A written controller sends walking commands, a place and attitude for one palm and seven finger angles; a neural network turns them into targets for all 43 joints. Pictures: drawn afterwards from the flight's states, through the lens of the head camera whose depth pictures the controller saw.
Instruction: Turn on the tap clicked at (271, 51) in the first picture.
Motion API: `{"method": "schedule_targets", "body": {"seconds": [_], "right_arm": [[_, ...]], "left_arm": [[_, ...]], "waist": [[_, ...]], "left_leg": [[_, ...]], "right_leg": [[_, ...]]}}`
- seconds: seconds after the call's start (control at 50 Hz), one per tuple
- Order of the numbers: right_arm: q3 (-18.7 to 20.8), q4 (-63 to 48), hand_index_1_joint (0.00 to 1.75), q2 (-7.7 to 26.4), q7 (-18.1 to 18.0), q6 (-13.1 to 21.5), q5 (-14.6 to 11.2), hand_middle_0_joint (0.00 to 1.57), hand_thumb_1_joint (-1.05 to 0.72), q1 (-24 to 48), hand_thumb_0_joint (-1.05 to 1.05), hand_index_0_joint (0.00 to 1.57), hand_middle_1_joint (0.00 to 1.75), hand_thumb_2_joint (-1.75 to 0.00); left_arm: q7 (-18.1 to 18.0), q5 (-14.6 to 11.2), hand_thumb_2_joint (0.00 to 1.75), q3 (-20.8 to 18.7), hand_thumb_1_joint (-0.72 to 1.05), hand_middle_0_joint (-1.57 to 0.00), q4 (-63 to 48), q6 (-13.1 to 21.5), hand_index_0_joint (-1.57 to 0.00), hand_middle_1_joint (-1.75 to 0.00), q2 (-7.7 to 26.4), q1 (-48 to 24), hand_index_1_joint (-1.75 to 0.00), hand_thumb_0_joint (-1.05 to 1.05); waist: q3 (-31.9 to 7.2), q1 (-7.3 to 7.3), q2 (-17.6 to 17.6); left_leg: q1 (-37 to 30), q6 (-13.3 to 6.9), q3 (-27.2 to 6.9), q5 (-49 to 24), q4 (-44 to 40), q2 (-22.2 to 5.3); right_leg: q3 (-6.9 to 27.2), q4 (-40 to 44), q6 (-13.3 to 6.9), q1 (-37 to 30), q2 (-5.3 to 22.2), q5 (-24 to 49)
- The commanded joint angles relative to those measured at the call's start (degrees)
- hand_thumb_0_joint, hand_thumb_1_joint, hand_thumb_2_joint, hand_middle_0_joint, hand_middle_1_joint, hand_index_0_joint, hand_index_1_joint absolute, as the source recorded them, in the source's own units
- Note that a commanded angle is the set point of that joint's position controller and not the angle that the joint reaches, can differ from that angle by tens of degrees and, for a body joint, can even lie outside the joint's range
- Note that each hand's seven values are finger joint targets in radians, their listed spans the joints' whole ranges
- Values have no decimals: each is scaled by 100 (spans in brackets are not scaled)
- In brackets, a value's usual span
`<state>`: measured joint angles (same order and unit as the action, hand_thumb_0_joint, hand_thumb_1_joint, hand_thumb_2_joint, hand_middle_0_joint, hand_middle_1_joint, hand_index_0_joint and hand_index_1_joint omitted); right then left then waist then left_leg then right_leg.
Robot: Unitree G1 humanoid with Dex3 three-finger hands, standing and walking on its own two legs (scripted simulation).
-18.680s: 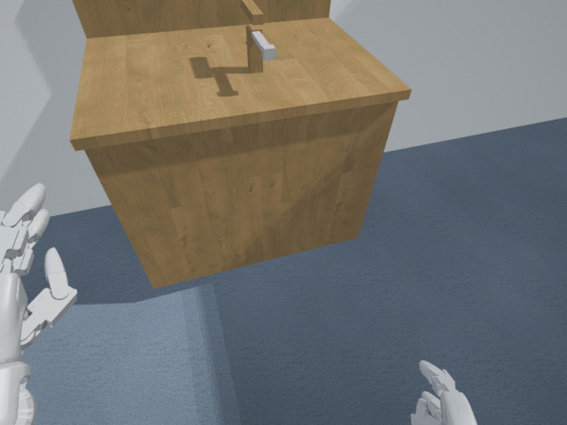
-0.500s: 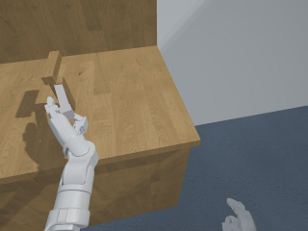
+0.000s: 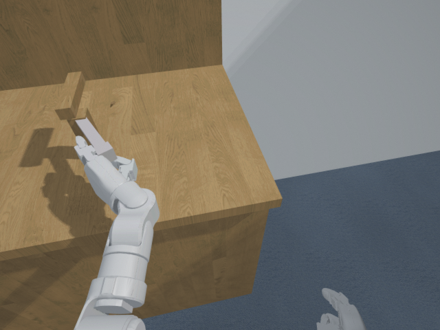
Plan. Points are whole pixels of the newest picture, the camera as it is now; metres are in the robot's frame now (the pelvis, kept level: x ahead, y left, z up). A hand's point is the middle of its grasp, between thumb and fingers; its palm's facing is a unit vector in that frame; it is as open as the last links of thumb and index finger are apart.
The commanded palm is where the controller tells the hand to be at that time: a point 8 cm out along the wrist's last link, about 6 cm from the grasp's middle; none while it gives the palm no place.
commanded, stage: push the lever round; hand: left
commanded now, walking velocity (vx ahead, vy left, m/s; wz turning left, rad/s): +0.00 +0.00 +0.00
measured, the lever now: (105, 153) +0.38 +0.25 +0.13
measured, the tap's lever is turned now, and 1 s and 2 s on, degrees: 27 73 73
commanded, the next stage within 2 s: lift the hand up off the lever in 0.74 s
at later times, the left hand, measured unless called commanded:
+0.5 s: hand (147, 150) +0.42 +0.18 +0.11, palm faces +0.81 -0.57 -0.11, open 8.2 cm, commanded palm +0.37 +0.20 +0.12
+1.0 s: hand (151, 142) +0.43 +0.18 +0.11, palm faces +0.81 -0.58 -0.10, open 8.0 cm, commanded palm +0.38 +0.20 +0.12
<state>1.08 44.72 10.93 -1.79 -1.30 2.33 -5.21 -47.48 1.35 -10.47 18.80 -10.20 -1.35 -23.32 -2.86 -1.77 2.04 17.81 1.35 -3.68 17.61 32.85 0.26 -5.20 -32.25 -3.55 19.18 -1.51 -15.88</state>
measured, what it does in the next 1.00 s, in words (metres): stands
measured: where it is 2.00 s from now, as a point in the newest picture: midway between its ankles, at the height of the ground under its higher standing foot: outside the picture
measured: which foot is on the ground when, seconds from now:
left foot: down 0.00-1.00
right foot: down 0.00-1.00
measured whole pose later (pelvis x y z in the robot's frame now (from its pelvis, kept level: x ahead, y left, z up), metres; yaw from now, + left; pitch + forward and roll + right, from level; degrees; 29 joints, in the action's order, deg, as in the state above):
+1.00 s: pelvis +0.01 -0.01 +0.00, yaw -1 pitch +7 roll +0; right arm 2.4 45.6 11.5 0.3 -2.1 4.0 -9.3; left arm -51.8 4.4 -18.7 36.1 -6.4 0.0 -37.9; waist -5.1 1.2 2.0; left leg 22.7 1.8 -2.8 18.4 34.4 -0.5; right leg -4.5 -34.3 -4.1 24.8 -2.2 -16.6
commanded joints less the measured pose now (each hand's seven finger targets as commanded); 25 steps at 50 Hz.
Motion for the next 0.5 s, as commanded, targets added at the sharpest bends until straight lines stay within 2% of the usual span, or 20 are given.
{"method": "schedule_targets", "body": {"seconds": [0.0, 0.02, 0.08, 0.1, 0.14, 0.16, 0.2, 0.22, 0.28, 0.3, 0.34, 0.38, 0.4, 0.42, 0.46, 0.48], "right_arm": [[201, -742, 30, 596, -37, 216, 21, 20, -90, 714, 0, 20, 30, -90], [182, -800, 30, 579, -8, 219, 8, 20, -90, 733, 0, 20, 30, -90], [185, -725, 30, 584, 5, 219, 18, 20, -90, 731, 0, 20, 30, -90], [203, -665, 30, 603, -10, 213, 31, 20, -90, 703, 0, 20, 30, -90], [174, -664, 30, 586, 8, 235, 17, 20, -90, 727, 0, 20, 30, -90], [187, -646, 30, 588, 1, 247, 13, 20, -90, 716, 0, 20, 30, -90], [213, -587, 30, 607, 0, 241, 53, 20, -90, 645, 0, 20, 30, -90], [200, -636, 30, 599, 21, 241, 51, 20, -90, 635, 0, 20, 30, -90], [225, -625, 30, 611, 37, 196, 88, 20, -90, 555, 0, 20, 30, -90], [244, -579, 30, 646, 24, 174, 98, 20, -90, 495, 0, 20, 30, -90], [233, -620, 30, 621, 61, 165, 97, 20, -90, 471, 0, 20, 30, -90], [251, -615, 30, 649, 66, 173, 110, 20, -90, 376, 0, 20, 30, -90], [275, -572, 30, 685, 45, 150, 125, 20, -90, 347, 0, 20, 30, -90], [247, -635, 30, 658, 65, 139, 105, 20, -90, 352, 0, 20, 30, -90], [265, -618, 30, 656, 86, 129, 112, 20, -90, 283, 0, 20, 30, -90], [278, -621, 30, 662, 91, 125, 113, 20, -90, 265, 0, 20, 30, -90]], "left_arm": [[-108, 287, 90, 17, 90, -15, -1020, 363, -15, -15, 718, -2601, -15, 0], [-123, 297, 90, 169, 90, -15, -1102, 397, -15, -15, 578, -2728, -15, 0], [-207, 326, 90, 192, 90, -15, -726, 404, -15, -15, 535, -3001, -15, 0], [-241, 334, 90, -1, 90, -15, -595, 395, -15, -15, 695, -2980, -15, 0], [-264, 346, 90, 222, 90, -15, -477, 449, -15, -15, 528, -3394, -15, 0], [-284, 367, 90, 171, 90, -15, -344, 481, -15, -15, 588, -3462, -15, 0], [-340, 422, 90, -28, 90, -15, -298, 541, -15, -15, 771, -3546, -15, 0], [-340, 431, 90, 115, 90, -15, -253, 559, -15, -15, 623, -3613, -15, 0], [-381, 496, 90, 24, 90, -15, -89, 583, -15, -15, 692, -3651, -15, 0], [-405, 517, 90, -248, 90, -15, -43, 574, -15, -15, 946, -3592, -15, 0], [-382, 515, 90, 78, 90, -15, 29, 580, -15, -15, 578, -3749, -15, 0], [-408, 498, 90, -42, 90, -15, 91, 602, -15, -15, 666, -3828, -15, 0], [-434, 481, 90, -410, 90, -15, 167, 599, -15, -15, 1002, -3612, -15, 0], [-403, 483, 90, -176, 90, -15, 74, 618, -15, -15, 792, -3756, -15, 0], [-394, 515, 90, -115, 90, -15, 85, 637, -15, -15, 726, -3857, -15, 0], [-408, 529, 90, -197, 90, -15, 138, 618, -15, -15, 798, -3787, -15, 0]], "waist": [[-1574, 62, -319], [-1709, 93, -251], [-1548, 166, -462], [-1460, 126, -438], [-1464, 223, -494], [-1426, 228, -528], [-1561, 174, -281], [-1645, 213, -349], [-1806, 217, -407], [-1832, 150, -317], [-1808, 247, -477], [-1876, 258, -565], [-1922, 164, -577], [-1976, 217, -565], [-2016, 268, -544], [-2040, 242, -509]], "left_leg": [[-156, -89, 265, -1311, -229, 36], [-198, -89, 284, -1369, -204, 42], [-58, -135, 299, -1075, -175, 29], [-18, -127, 266, -930, -229, 27], [31, -154, 286, -668, -216, 33], [88, -167, 292, -550, -211, 37], [54, -147, 278, -611, -213, 47], [42, -162, 297, -696, -175, 40], [73, -167, 334, -918, -94, 28], [91, -150, 307, -987, -117, 34], [48, -159, 326, -1080, -93, 13], [58, -174, 347, -1200, -44, 22], [126, -172, 330, -1196, -74, 32], [111, -171, 353, -1286, -70, 39], [79, -172, 381, -1403, -5, 33], [130, -167, 384, -1416, 4, 45]], "right_leg": [[298, 553, 193, -874, 318, 984], [308, 508, 194, -883, 342, 1067], [334, 607, 234, -748, 356, 776], [316, 645, 218, -704, 320, 547], [351, 683, 244, -595, 354, 282], [375, 715, 244, -565, 350, 136], [354, 647, 210, -591, 314, 226], [356, 614, 224, -606, 339, 348], [362, 544, 237, -698, 361, 683], [357, 517, 205, -746, 334, 735], [300, 468, 227, -662, 339, 861], [333, 429, 261, -719, 354, 1183], [339, 437, 259, -817, 331, 1183], [339, 378, 264, -841, 358, 1343], [342, 336, 283, -847, 375, 1606], [345, 317, 282, -874, 376, 1665]]}}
